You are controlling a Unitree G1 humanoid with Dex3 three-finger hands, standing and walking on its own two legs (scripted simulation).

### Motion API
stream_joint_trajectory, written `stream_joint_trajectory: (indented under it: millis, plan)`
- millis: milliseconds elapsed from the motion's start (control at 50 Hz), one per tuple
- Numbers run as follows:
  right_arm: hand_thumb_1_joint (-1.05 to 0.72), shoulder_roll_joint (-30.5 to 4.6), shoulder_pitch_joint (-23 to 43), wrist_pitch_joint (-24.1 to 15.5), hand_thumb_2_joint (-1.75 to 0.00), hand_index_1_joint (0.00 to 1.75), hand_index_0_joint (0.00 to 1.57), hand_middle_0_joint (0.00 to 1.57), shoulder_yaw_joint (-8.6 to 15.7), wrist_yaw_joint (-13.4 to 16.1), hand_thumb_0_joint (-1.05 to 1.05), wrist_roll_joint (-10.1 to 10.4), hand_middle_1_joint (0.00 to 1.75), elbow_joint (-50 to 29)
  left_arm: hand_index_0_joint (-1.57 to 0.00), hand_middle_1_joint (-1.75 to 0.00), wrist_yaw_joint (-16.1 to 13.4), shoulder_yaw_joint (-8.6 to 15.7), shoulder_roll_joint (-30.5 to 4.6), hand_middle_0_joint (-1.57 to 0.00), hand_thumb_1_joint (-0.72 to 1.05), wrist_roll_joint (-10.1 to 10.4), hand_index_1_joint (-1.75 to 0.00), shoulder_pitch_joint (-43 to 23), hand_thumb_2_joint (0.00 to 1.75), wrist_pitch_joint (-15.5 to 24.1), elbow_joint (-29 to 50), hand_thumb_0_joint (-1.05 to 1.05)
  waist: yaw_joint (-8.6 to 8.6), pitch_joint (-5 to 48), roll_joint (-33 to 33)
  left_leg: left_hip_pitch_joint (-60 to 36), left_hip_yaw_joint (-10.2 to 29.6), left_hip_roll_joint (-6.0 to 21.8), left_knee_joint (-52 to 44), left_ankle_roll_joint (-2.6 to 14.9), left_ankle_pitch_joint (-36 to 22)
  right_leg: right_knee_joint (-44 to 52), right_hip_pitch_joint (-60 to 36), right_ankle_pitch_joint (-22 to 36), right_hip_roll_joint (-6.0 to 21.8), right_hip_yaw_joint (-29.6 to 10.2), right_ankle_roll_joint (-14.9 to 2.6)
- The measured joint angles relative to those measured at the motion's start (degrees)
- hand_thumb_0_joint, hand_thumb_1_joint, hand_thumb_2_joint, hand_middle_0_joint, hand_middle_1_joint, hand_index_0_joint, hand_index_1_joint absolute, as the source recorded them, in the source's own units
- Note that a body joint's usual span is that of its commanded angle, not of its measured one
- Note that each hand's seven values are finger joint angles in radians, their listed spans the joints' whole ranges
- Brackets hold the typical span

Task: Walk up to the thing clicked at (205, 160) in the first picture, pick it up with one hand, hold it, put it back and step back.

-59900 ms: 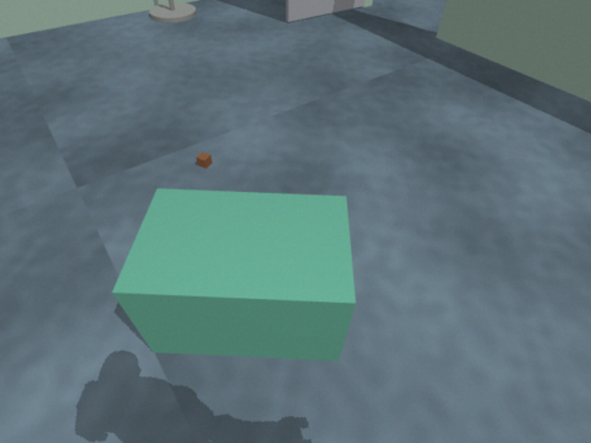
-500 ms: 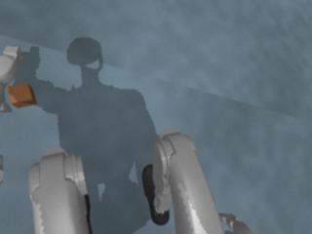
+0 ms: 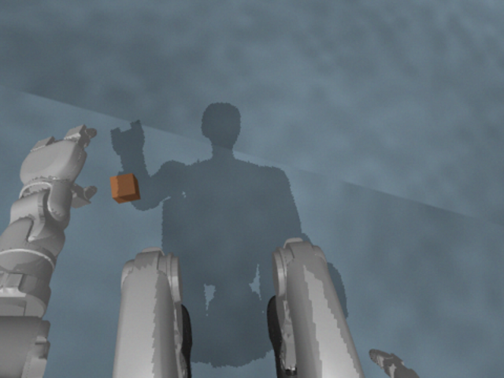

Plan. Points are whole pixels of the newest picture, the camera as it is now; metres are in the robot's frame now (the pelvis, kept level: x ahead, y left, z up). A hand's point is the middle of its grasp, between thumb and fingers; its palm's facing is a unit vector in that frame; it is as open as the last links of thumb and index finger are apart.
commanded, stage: home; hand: left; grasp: from above
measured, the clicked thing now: (125, 188) +0.50 +0.27 -0.38
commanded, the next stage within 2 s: none
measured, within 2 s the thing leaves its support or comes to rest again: neither
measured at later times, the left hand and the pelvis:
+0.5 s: hand (14, 283) +0.27 +0.22 +0.09, palm faces -0.04 -0.90 -0.43, open 7.4 cm; pelvis +0.02 +0.00 +0.19, yaw +5 degrees
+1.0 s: hand out of the picture +0.22 +0.20 +0.26, palm faces +0.18 -0.96 -0.21, open 7.4 cm; pelvis +0.08 +0.00 +0.30, yaw +7 degrees
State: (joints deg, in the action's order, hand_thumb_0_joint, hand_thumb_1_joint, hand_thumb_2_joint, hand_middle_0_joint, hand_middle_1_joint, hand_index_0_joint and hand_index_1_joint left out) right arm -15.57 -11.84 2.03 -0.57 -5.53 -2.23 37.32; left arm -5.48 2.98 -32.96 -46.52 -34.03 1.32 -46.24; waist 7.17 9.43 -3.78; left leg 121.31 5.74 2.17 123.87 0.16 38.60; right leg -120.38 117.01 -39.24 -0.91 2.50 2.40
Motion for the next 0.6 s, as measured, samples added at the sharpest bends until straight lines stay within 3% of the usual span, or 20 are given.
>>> stream_joint_trajectory:
  millis: [120, 220, 480, 600]
  plan:
    - [-0.91, -0.76, 2.79, -0.25, -0.90, 0.30, 0.20, 0.20, 2.18, 2.24, 0.01, 1.89, 0.29, -1.67, -0.20, -0.34, 2.35, -1.05, 3.61, -0.21, 0.65, 9.50, -0.34, 11.16, 0.83, -3.63, 12.37, 0.00, -2.45, 1.51, 1.71, -8.96, -0.49, -0.10, -8.26, -0.15, -1.07, 8.11, -8.90, 1.02, 0.47, 0.07, -0.37]
    - [-0.91, -0.74, 5.51, -2.03, -0.90, 0.30, 0.20, 0.20, 2.44, 4.11, 0.01, 2.96, 0.29, -3.11, -0.21, -0.32, 2.98, -1.91, 6.35, -0.21, 0.80, 16.36, -0.31, 19.01, 0.87, -7.61, 19.36, 0.00, -3.35, 1.80, 2.44, -17.15, -0.69, -0.45, -15.19, -0.40, -2.24, 14.91, -17.18, 2.00, 1.03, 0.29, -0.63]
    - [-0.91, 3.21, 6.49, -7.15, -0.90, 0.30, 0.20, 0.20, -0.73, 8.44, 0.01, 4.25, 0.29, -5.36, -0.21, -0.31, 1.37, -2.58, 13.67, -0.21, 0.89, 36.40, -0.30, 37.17, 0.89, -17.12, 33.69, 0.00, -3.52, 1.38, 2.02, -40.36, -1.42, -0.39, -33.88, -0.90, -4.94, 33.21, -39.98, 4.69, 1.38, 0.49, -1.28]
    - [-0.91, 4.45, 2.89, -8.55, -0.90, 0.30, 0.20, 0.20, -1.88, 10.76, 0.01, 4.37, 0.29, -5.47, -0.21, -0.31, 0.55, -1.82, 16.40, -0.21, 0.90, 42.95, -0.30, 44.12, 0.89, -20.73, 38.68, 0.01, -3.28, 1.06, 1.65, -51.50, -1.73, -0.19, -43.19, -1.05, -6.43, 42.58, -51.02, 6.31, 1.28, 0.59, -1.55]
